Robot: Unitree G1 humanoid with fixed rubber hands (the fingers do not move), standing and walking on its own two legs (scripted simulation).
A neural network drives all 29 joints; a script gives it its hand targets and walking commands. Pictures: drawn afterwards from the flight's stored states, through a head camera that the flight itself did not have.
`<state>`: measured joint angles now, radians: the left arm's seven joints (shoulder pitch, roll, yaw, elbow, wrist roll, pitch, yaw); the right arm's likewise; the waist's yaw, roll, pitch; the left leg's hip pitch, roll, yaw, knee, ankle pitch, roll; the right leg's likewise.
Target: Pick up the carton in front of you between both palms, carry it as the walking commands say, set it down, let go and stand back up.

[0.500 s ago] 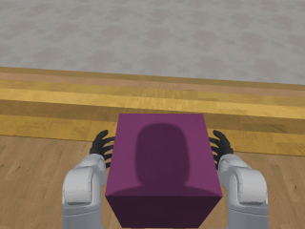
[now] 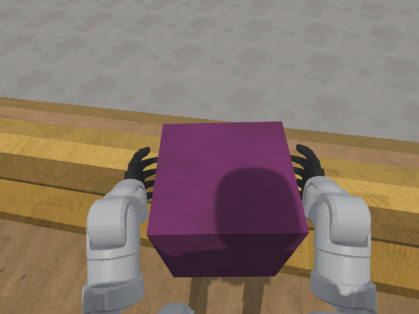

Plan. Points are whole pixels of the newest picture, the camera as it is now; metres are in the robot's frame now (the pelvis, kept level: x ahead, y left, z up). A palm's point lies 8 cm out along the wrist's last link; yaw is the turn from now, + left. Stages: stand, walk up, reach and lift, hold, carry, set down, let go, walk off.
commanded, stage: carry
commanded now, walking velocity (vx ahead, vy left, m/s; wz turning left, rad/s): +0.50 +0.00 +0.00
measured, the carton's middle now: (223, 206) +0.31 +0.01 +0.03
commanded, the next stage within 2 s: none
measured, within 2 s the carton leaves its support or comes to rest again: neither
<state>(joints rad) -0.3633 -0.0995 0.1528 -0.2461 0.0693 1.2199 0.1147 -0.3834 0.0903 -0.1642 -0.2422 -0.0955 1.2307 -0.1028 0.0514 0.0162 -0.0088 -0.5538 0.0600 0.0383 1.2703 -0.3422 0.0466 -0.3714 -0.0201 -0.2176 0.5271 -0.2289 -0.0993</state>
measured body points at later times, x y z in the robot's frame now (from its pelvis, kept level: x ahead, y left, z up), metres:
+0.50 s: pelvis +0.31 +0.04 +0.00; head +0.40 +0.05 +0.44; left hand +0.69 +0.17 +0.06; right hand +0.67 -0.14 +0.07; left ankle +0.32 +0.09 -0.73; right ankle +0.27 -0.11 -0.65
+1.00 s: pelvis +0.64 -0.02 -0.17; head +0.66 -0.02 +0.28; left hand +1.00 +0.15 -0.07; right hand +1.01 -0.15 -0.07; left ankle +0.68 +0.13 -0.79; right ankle +0.61 -0.03 -0.86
